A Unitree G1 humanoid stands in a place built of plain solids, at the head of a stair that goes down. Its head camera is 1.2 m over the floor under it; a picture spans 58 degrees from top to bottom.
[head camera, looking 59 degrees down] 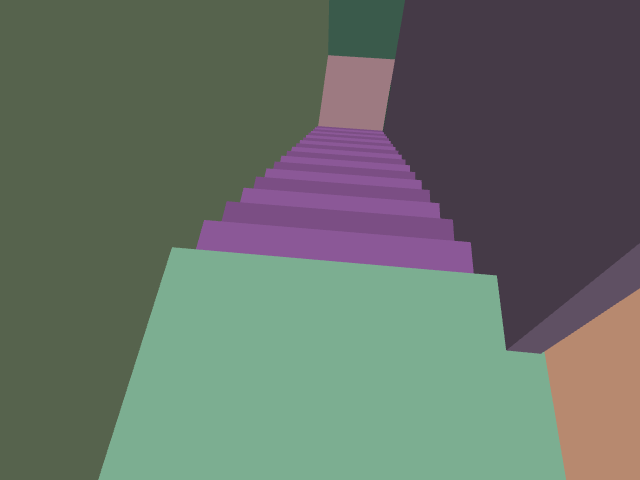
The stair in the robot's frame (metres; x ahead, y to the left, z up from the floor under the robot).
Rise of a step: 0.20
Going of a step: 0.24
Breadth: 1.02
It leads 6 degrees to the right of straight ahead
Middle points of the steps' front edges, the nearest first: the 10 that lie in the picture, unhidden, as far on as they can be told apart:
0.65 -0.04 0.00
0.88 -0.06 -0.20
1.12 -0.08 -0.40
1.36 -0.11 -0.61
1.60 -0.13 -0.81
1.83 -0.15 -1.01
2.07 -0.18 -1.21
2.31 -0.20 -1.42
2.55 -0.22 -1.62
2.79 -0.25 -1.82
